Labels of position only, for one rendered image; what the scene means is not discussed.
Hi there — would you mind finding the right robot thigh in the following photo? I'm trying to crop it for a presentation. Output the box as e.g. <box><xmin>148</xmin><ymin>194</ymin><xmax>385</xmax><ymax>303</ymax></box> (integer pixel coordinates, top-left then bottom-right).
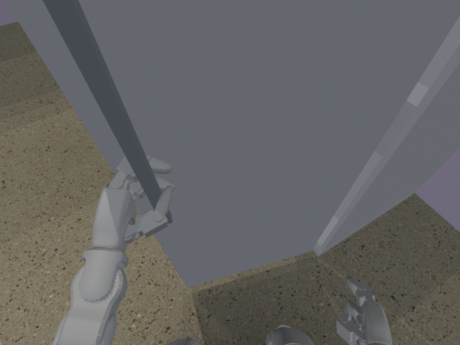
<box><xmin>265</xmin><ymin>327</ymin><xmax>314</xmax><ymax>345</ymax></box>

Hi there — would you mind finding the handle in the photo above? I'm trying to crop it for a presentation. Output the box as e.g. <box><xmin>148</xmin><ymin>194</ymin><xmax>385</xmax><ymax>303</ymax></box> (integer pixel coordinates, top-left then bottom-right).
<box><xmin>43</xmin><ymin>0</ymin><xmax>173</xmax><ymax>224</ymax></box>

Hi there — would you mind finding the right robot hand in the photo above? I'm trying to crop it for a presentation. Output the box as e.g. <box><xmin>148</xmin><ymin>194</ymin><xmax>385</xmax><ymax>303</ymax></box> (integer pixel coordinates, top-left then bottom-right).
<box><xmin>336</xmin><ymin>276</ymin><xmax>392</xmax><ymax>345</ymax></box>

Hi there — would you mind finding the fridge door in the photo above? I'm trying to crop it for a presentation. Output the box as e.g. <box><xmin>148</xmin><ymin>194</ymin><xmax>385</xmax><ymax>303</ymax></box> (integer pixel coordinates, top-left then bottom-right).
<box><xmin>5</xmin><ymin>0</ymin><xmax>460</xmax><ymax>288</ymax></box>

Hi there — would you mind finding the left robot forearm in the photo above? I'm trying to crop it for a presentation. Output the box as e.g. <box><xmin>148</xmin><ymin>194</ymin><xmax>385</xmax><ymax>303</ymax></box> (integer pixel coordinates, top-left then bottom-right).
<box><xmin>52</xmin><ymin>247</ymin><xmax>129</xmax><ymax>345</ymax></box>

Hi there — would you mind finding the left robot hand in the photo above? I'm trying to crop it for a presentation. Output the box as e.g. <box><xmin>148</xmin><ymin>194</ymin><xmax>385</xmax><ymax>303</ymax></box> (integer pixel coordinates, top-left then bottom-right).
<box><xmin>92</xmin><ymin>155</ymin><xmax>175</xmax><ymax>252</ymax></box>

